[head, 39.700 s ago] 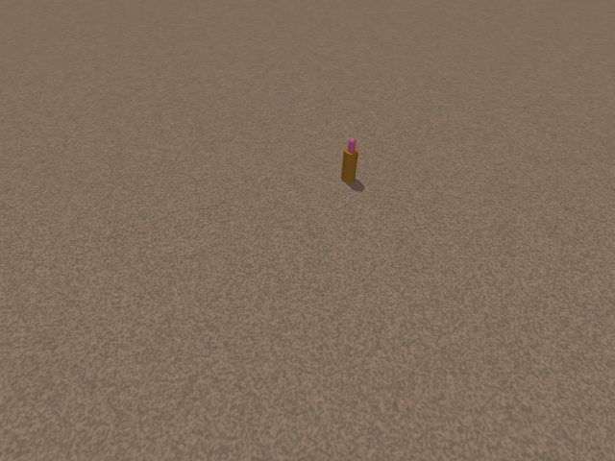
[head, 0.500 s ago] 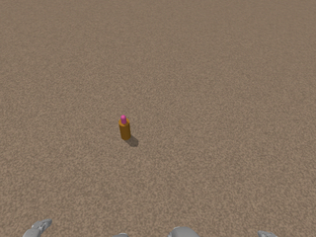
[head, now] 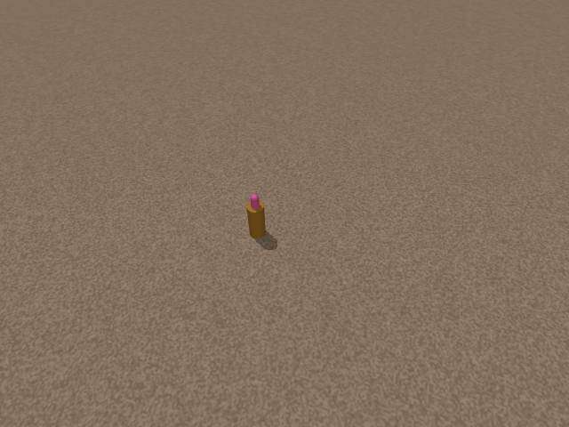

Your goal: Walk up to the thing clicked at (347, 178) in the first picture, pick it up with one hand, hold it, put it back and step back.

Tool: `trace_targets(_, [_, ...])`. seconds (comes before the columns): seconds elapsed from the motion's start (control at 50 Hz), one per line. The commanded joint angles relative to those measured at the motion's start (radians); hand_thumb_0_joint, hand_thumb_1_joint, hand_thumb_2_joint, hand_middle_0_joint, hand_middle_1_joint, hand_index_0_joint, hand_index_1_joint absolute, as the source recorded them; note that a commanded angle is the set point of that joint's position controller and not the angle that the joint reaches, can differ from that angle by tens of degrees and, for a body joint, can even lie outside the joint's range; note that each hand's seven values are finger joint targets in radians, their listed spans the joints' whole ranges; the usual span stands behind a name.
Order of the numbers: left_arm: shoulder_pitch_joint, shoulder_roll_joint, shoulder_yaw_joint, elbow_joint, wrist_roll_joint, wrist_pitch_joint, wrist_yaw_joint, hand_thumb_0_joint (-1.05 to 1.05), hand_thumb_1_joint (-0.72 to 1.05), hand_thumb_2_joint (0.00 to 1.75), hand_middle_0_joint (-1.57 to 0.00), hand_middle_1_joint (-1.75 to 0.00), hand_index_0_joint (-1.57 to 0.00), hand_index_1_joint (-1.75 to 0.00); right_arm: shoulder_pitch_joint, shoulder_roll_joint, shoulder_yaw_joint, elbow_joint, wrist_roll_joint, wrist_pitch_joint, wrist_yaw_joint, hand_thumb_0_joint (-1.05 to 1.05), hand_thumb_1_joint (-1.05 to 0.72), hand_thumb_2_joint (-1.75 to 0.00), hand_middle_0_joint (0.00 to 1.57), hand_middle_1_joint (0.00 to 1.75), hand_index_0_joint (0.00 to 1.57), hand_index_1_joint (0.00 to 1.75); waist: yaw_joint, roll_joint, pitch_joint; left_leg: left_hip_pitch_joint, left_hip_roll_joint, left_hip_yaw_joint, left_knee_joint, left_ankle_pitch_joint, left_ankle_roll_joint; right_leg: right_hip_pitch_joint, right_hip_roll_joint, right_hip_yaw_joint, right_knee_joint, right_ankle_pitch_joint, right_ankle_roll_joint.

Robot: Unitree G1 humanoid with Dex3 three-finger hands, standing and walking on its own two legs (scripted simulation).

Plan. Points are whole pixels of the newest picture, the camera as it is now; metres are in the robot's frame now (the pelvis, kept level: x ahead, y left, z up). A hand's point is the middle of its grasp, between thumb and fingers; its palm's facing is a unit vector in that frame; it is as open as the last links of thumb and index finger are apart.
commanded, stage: step back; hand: left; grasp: from the side
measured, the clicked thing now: (256, 214) +1.02 +0.16 -0.63
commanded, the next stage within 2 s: stand in 0.84 s
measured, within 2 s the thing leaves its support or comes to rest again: neither
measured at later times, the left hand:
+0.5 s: hand out of the picture +0.05 +0.27 -0.14, palm faces +0.05 -0.93 -0.36, open 7.4 cm
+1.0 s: hand out of the picture +0.15 +0.26 -0.13, palm faces +0.00 -0.94 -0.34, open 7.4 cm
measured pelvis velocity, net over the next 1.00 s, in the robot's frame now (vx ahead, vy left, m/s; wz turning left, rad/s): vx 0.03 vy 0.01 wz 0.00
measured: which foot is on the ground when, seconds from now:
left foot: down 0.00-1.00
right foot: down 0.00-1.00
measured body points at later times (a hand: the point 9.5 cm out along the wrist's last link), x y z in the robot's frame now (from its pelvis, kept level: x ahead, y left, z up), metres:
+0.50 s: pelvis +0.01 +0.01 +0.01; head +0.02 +0.01 +0.46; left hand +0.05 +0.32 -0.12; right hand +0.09 -0.31 -0.11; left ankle +0.03 +0.13 -0.72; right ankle +0.01 -0.12 -0.72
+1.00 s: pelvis +0.03 +0.01 +0.02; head +0.05 +0.01 +0.47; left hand +0.15 +0.31 -0.10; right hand +0.15 -0.28 -0.11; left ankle +0.03 +0.13 -0.72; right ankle +0.02 -0.12 -0.72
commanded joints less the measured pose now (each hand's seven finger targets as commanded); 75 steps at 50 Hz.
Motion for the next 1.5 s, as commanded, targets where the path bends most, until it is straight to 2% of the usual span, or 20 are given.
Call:
trace_targets(0.0, [-0.086,0.217,0.052,-0.04,-0.013,-0.024,0.004,0.0,0.9,0.9,-0.2,-0.3,-0.2,-0.3,-0.119,-0.277,-0.063,-0.101,-0.005,-0.064,-0.014,0.0,-0.9,-0.9,0.2,0.3,0.2,0.3,-0.019,0.079,0.044,-0.201,0.349,-0.467,-0.414,-0.497,0.202,-0.062,0.025,0.101,0.156,-0.157,-0.006])
trace_targets(0.04, [-0.023,0.182,0.043,-0.006,-0.022,-0.032,-0.007,0.0,0.9,0.9,-0.2,-0.3,-0.2,-0.3,-0.128,-0.239,-0.046,-0.095,-0.005,-0.075,-0.017,0.0,-0.9,-0.9,0.2,0.3,0.2,0.3,-0.009,0.116,0.004,-0.112,0.275,-0.328,-0.366,-0.315,0.155,-0.049,0.036,0.068,0.094,-0.067,-0.004])
trace_targets(0.14, [0.032,0.165,0.049,0.06,-0.001,-0.061,0.001,0.0,0.9,0.9,-0.2,-0.3,-0.2,-0.3,-0.118,-0.205,-0.044,-0.08,0.008,-0.042,-0.001,0.0,-0.9,-0.9,0.2,0.3,0.2,0.3,0.004,0.13,-0.038,-0.201,0.199,-0.171,-0.218,-0.296,0.082,0.262,0.099,-0.015,-0.305,0.035,-0.015])
trace_targets(0.16, [0.037,0.194,0.056,0.06,0.007,-0.066,0.007,0.0,0.9,0.9,-0.2,-0.3,-0.2,-0.3,-0.098,-0.174,-0.036,-0.084,0.012,-0.039,-0.002,0.0,-0.9,-0.9,0.2,0.3,0.2,0.3,0.008,0.037,-0.037,-0.284,0.151,-0.125,-0.132,-0.278,0.044,0.319,0.045,0.104,-0.351,-0.032,-0.04])
trace_targets(0.2, [0.025,0.293,0.071,0.053,0.012,-0.075,0.01,0.0,0.9,0.9,-0.2,-0.3,-0.2,-0.3,-0.117,-0.171,-0.04,-0.075,0.01,-0.032,-0.009,0.0,-0.9,-0.9,0.2,0.3,0.2,0.3,0.017,-0.118,0.023,-0.29,0.033,-0.073,0.209,-0.231,0.003,0.108,-0.264,0.556,-0.574,-0.544,-0.176])
trace_targets(0.22, [-0.028,0.291,0.073,0.028,0.011,-0.08,0.013,0.0,0.9,0.9,-0.2,-0.3,-0.2,-0.3,-0.089,-0.196,-0.048,-0.066,0.01,-0.036,-0.009,0.0,-0.9,-0.9,0.2,0.3,0.2,0.3,0.001,-0.066,0.056,-0.293,0.064,-0.118,0.264,-0.186,0.0,0.08,-0.297,0.571,-0.577,-0.511,-0.214])
trace_targets(0.34, [-0.068,0.239,0.057,0.033,0.005,-0.088,0.009,0.0,0.9,0.9,-0.2,-0.3,-0.2,-0.3,-0.03,-0.161,-0.043,-0.029,0.008,-0.057,0.004,0.0,-0.9,-0.9,0.2,0.3,0.2,0.3,-0.017,-0.127,-0.049,-0.127,0.087,-0.017,0.069,-0.115,-0.011,0.104,-0.176,0.247,-0.456,-0.078,-0.149])
trace_targets(0.4, [-0.095,0.199,0.03,0.022,-0.006,-0.068,0.003,0.0,0.9,0.9,-0.2,-0.3,-0.2,-0.3,0.006,-0.156,-0.054,0.003,0.001,-0.067,-0.002,0.0,-0.9,-0.9,0.2,0.3,0.2,0.3,-0.055,-0.071,-0.081,0.086,0.048,0.023,-0.165,0.072,-0.003,0.009,-0.111,0.131,-0.299,0.075,-0.1])
trace_targets(0.42, [-0.081,0.166,0.015,0.022,-0.009,-0.064,0.002,0.0,0.9,0.9,-0.2,-0.3,-0.2,-0.3,-0.003,-0.17,-0.06,-0.002,-0.004,-0.073,-0.009,0.0,-0.9,-0.9,0.2,0.3,0.2,0.3,-0.061,-0.026,-0.104,0.135,0.093,-0.045,-0.215,0.098,0.01,-0.014,-0.077,0.093,-0.224,0.153,-0.074])
trace_targets(0.44, [-0.073,0.114,0.0,0.015,-0.021,-0.06,-0.001,0.0,0.9,0.9,-0.2,-0.3,-0.2,-0.3,-0.017,-0.221,-0.065,-0.013,-0.011,-0.081,-0.015,0.0,-0.9,-0.9,0.2,0.3,0.2,0.3,-0.055,0.123,-0.133,0.128,0.264,-0.297,-0.308,0.039,0.064,-0.055,0.004,0.04,-0.111,0.12,-0.018])
trace_targets(0.46, [-0.06,0.136,0.009,0.04,-0.034,-0.05,0.002,0.0,0.9,0.9,-0.2,-0.3,-0.2,-0.3,-0.083,-0.266,-0.061,-0.03,-0.002,-0.082,-0.015,0.0,-0.9,-0.9,0.2,0.3,0.2,0.3,-0.024,0.141,-0.1,0.001,0.35,-0.389,-0.347,-0.134,0.146,-0.004,0.064,0.003,-0.073,-0.095,0.0])
trace_targets(0.48, [-0.057,0.175,0.018,0.058,-0.026,-0.05,0.004,0.0,0.9,0.9,-0.2,-0.3,-0.2,-0.3,-0.12,-0.271,-0.061,-0.032,0.004,-0.078,-0.011,0.0,-0.9,-0.9,0.2,0.3,0.2,0.3,-0.022,0.114,-0.078,-0.077,0.356,-0.367,-0.333,-0.159,0.18,0.079,0.041,0.024,-0.058,-0.119,-0.004])
trace_targets(0.54, [-0.042,0.16,0.008,0.086,-0.023,-0.071,0.01,0.0,0.9,0.9,-0.2,-0.3,-0.2,-0.3,-0.161,-0.213,-0.039,-0.023,0.011,-0.074,-0.011,0.0,-0.9,-0.9,0.2,0.3,0.2,0.3,-0.003,0.138,-0.1,-0.015,0.244,-0.157,-0.209,0.239,0.079,0.176,0.026,0.028,-0.284,0.153,-0.017])
trace_targets(0.58, [-0.043,0.197,0.015,0.1,-0.023,-0.08,0.015,0.0,0.9,0.9,-0.2,-0.3,-0.2,-0.3,-0.144,-0.184,-0.03,-0.011,0.026,-0.071,-0.015,0.0,-0.9,-0.9,0.2,0.3,0.2,0.3,-0.017,0.089,-0.143,-0.038,0.177,-0.081,-0.13,0.337,0.034,0.264,-0.021,0.097,-0.272,0.366,-0.034])
trace_targets(0.68, [-0.098,0.196,0.01,0.095,-0.027,-0.073,0.024,0.0,0.9,0.9,-0.2,-0.3,-0.2,-0.3,-0.134,-0.186,-0.034,0.02,0.029,-0.068,-0.024,0.0,-0.9,-0.9,0.2,0.3,0.2,0.3,-0.033,0.039,-0.198,0.062,0.179,-0.048,-0.094,0.513,0.042,0.254,-0.038,0.083,-0.211,0.528,-0.044])
trace_targets(0.8, [-0.144,0.195,0.004,0.104,-0.019,-0.065,0.024,0.0,0.9,0.9,-0.2,-0.3,-0.2,-0.3,-0.186,-0.176,-0.033,0.029,0.027,-0.059,-0.021,0.0,-0.9,-0.9,0.2,0.3,0.2,0.3,-0.034,-0.001,-0.148,0.015,0.177,-0.053,-0.14,0.295,0.046,0.234,-0.04,0.107,-0.246,0.384,-0.042])
trace_targets(0.88, [-0.174,0.16,-0.024,0.137,-0.033,-0.057,0.02,0.0,0.9,0.9,-0.2,-0.3,-0.2,-0.3,-0.199,-0.186,-0.013,0.061,0.035,-0.068,-0.018,0.0,-0.9,-0.9,0.2,0.3,0.2,0.3,-0.037,0.017,-0.161,0.124,0.193,-0.087,-0.206,0.52,0.028,0.26,-0.04,0.085,-0.324,0.487,-0.001])
trace_targets(0.96, [-0.2,0.166,-0.025,0.153,-0.032,-0.056,0.019,0.0,0.9,0.9,-0.2,-0.3,-0.2,-0.3,-0.208,-0.179,-0.007,0.078,0.035,-0.072,-0.019,0.0,-0.9,-0.9,0.2,0.3,0.2,0.3,-0.04,0.031,-0.195,0.169,0.198,-0.076,-0.242,0.554,0.016,0.305,-0.049,0.079,-0.358,0.501,0.001])
trace_targets(1.34, [-0.19,0.17,-0.031,0.211,-0.022,-0.054,0.006,0.0,0.9,0.9,-0.2,-0.3,-0.2,-0.3,-0.203,-0.183,0.007,0.133,0.028,-0.066,-0.011,0.0,-0.9,-0.9,0.2,0.3,0.2,0.3,-0.04,0.035,-0.094,0.085,0.182,-0.089,-0.385,0.125,-0.006,0.239,-0.047,0.087,-0.485,0.175,0.005])
trace_targets(1.48, [-0.171,0.172,-0.034,0.206,-0.022,-0.058,0.005,0.0,0.9,0.9,-0.2,-0.3,-0.2,-0.3,-0.185,-0.187,0.006,0.133,0.026,-0.065,-0.008,0.0,-0.9,-0.9,0.2,0.3,0.2,0.3,-0.043,0.012,-0.113,0.113,0.184,-0.088,-0.349,0.159,0.002,0.207,-0.055,0.103,-0.496,0.172,0.0])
